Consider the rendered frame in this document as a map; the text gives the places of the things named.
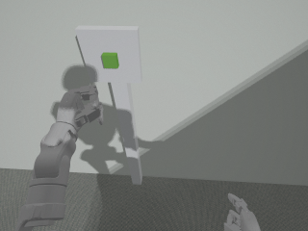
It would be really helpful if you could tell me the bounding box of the robot right hand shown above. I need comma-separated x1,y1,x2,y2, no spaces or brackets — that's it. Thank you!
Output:
224,193,261,231

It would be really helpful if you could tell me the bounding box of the robot left hand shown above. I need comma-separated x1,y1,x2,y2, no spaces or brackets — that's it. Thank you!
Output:
56,85,104,132

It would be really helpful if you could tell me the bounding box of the button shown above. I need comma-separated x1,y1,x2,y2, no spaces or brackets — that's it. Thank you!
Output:
101,52,119,68

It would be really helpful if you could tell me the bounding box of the left robot forearm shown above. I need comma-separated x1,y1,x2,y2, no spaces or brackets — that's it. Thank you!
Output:
14,122,79,231

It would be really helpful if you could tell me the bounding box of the panel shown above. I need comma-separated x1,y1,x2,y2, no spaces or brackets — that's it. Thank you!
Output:
75,25,142,185

